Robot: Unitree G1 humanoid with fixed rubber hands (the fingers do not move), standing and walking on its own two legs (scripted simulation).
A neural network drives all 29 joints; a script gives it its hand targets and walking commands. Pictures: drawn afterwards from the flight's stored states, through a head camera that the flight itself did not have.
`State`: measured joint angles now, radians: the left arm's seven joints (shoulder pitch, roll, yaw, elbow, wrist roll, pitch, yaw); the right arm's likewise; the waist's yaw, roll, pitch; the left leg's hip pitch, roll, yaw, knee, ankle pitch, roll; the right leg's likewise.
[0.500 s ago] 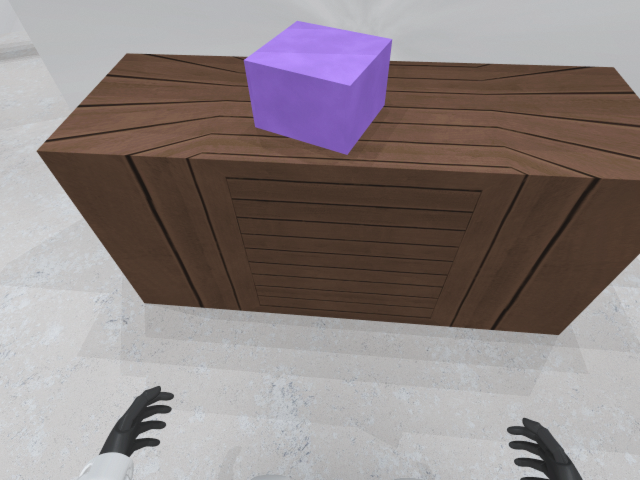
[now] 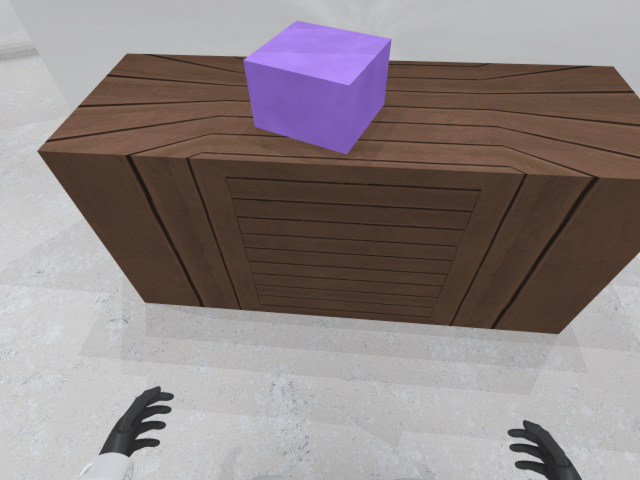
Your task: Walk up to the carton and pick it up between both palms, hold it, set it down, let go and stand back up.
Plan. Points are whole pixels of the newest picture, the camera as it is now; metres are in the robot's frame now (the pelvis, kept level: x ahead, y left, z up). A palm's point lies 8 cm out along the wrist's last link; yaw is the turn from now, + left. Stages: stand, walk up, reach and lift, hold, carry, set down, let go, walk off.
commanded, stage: stand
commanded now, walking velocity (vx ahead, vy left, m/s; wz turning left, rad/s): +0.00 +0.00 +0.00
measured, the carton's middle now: (320, 84) +0.91 +0.04 +0.01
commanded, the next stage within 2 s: walk up in 0.84 s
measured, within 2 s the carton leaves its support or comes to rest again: neither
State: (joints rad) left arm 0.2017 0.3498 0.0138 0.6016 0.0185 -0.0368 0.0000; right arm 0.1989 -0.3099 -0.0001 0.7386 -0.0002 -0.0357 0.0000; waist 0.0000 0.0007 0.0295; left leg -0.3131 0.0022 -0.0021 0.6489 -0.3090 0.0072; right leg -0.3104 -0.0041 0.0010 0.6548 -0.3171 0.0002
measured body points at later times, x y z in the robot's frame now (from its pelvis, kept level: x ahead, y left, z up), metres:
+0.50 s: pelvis +0.00 +0.00 +0.00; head +0.01 +0.00 +0.45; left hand +0.16 +0.28 -0.07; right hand +0.14 -0.27 -0.10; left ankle +0.02 +0.12 -0.72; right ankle +0.02 -0.12 -0.72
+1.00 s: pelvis +0.00 +0.00 +0.00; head +0.01 +0.00 +0.45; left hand +0.16 +0.28 -0.07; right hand +0.13 -0.28 -0.10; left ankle +0.02 +0.12 -0.72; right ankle +0.02 -0.12 -0.72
